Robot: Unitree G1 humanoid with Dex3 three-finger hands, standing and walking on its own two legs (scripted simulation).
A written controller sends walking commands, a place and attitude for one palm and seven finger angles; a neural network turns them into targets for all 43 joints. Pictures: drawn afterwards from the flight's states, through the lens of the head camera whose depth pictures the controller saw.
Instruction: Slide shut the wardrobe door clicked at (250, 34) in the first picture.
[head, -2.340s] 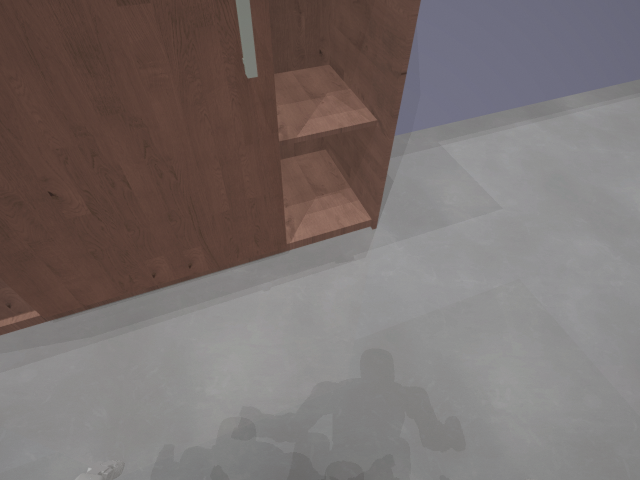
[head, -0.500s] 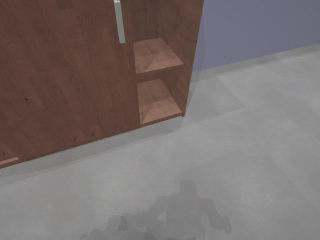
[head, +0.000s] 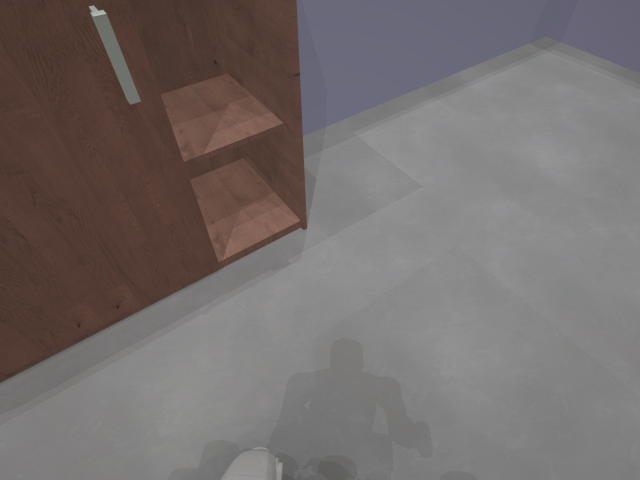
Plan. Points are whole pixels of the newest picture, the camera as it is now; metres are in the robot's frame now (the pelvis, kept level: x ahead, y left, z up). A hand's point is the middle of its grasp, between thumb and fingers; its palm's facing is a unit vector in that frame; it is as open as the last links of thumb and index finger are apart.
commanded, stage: walk to a spot facing it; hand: left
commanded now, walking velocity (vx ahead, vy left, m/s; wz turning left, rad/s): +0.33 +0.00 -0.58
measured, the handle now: (114, 56) +0.84 +0.52 +0.10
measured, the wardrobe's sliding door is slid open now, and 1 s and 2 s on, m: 0.38 0.38 0.38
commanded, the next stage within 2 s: none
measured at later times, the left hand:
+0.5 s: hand (198, 355) +0.32 +0.25 -0.16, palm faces -0.29 -0.93 -0.21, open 7.4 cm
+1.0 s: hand (292, 288) +0.49 +0.11 -0.19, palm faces -0.58 -0.79 -0.20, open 7.4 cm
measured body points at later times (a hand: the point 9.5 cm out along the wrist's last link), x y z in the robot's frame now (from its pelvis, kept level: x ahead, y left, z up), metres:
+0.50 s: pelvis +0.16 +0.07 +0.00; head +0.18 +0.09 +0.45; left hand +0.34 +0.30 -0.15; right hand +0.08 -0.16 -0.14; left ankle +0.14 +0.16 -0.75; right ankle +0.18 -0.09 -0.66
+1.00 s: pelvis +0.29 +0.02 -0.02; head +0.33 +0.00 +0.43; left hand +0.52 +0.15 -0.17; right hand +0.23 -0.23 -0.16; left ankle +0.42 +0.12 -0.71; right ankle +0.29 -0.11 -0.75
